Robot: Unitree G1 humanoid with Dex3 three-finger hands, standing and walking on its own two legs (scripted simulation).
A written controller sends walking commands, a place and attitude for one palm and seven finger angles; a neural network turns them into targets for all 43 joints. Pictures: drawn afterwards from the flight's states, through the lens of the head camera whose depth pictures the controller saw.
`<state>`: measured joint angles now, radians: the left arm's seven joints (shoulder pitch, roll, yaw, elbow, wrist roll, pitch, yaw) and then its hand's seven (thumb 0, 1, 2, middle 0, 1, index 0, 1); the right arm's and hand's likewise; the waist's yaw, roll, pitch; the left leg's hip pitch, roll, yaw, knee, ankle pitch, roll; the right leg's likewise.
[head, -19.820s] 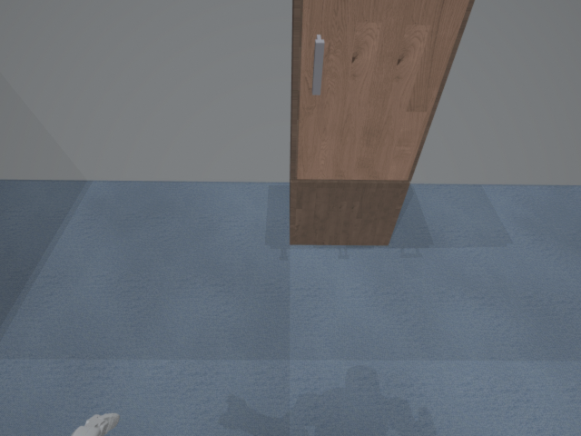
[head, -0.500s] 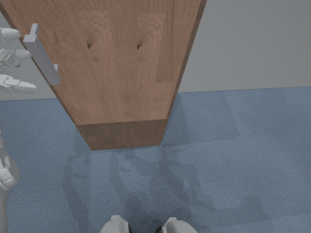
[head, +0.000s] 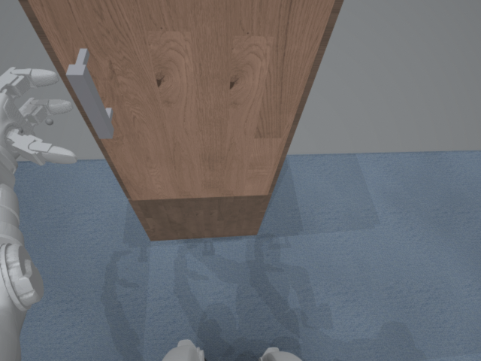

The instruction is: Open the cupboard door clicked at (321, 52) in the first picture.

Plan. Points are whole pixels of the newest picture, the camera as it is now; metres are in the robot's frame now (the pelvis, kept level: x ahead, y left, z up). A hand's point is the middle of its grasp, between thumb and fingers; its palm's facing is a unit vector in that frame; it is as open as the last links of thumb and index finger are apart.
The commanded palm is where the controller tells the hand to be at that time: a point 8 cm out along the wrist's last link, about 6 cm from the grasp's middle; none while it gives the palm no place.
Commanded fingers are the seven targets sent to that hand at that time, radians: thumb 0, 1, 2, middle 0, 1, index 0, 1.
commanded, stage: move the hooked fingers beside the handle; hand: left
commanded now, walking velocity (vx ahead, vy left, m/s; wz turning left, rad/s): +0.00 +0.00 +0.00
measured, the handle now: (95, 96) +0.52 +0.22 +0.10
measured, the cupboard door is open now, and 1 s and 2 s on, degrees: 0 0 0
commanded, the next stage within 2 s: slide the fingers in behind the handle in 0.22 s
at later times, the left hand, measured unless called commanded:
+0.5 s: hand (60, 113) +0.47 +0.26 +0.11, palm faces +0.04 -1.00 +0.01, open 14.0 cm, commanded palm +0.45 +0.30 +0.10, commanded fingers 0.00 -0.50 0.30 -0.30 -1.20 -0.30 -1.20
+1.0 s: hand (80, 116) +0.47 +0.24 +0.11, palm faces +0.05 -1.00 +0.01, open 13.9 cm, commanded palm +0.45 +0.28 +0.10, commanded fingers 0.00 -0.50 0.30 -0.30 -1.20 -0.30 -1.20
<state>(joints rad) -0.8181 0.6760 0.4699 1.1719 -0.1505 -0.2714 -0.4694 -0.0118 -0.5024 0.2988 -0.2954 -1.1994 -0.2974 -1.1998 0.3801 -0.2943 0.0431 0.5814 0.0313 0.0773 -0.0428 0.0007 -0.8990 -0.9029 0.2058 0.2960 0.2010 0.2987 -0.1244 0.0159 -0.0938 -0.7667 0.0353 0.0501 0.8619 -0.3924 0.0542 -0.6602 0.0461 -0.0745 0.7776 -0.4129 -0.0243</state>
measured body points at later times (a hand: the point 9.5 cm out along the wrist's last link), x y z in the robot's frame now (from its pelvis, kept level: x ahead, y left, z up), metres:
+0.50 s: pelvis -0.01 +0.00 +0.00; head +0.09 +0.02 +0.43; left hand +0.46 +0.32 +0.11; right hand -0.01 -0.28 -0.11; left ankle +0.01 +0.08 -0.70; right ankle -0.03 -0.11 -0.70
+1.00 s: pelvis -0.01 -0.01 +0.00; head +0.09 +0.01 +0.44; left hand +0.46 +0.29 +0.11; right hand +0.02 -0.28 -0.11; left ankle +0.01 +0.08 -0.70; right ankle -0.03 -0.11 -0.70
